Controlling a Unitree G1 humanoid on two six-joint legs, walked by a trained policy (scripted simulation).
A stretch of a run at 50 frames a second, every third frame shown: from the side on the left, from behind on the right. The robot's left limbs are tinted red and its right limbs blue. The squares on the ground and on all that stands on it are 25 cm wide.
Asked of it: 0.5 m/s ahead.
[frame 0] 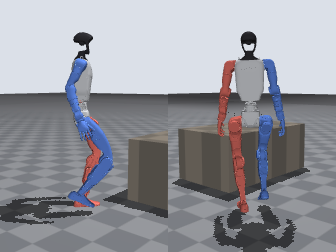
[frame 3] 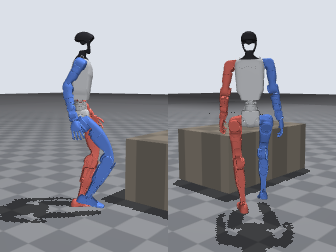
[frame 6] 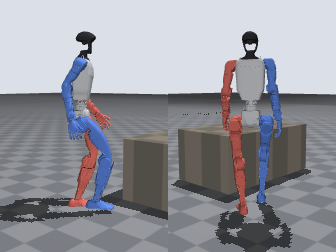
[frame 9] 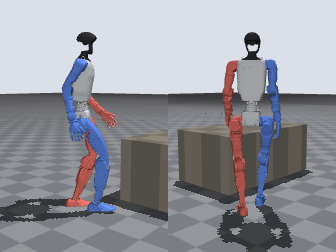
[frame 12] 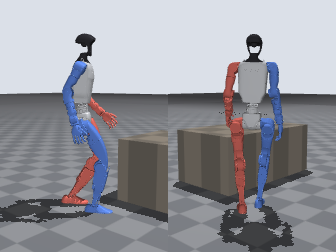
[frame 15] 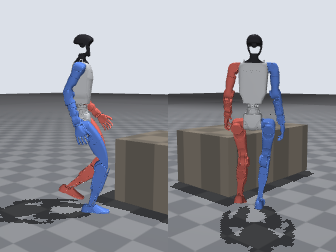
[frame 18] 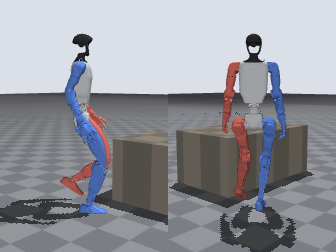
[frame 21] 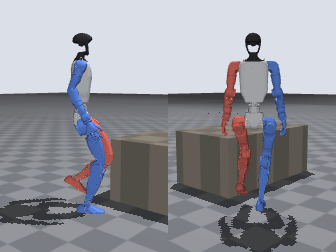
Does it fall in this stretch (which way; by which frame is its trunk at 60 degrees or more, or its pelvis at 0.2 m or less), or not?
no
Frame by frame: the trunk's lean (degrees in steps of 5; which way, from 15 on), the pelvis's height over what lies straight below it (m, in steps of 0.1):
0: 0, 0.8
3: 5, 0.8
6: 5, 0.8
9: 5, 0.8
12: 5, 0.8
15: 0, 0.7
18: 0, 0.8
21: 0, 0.8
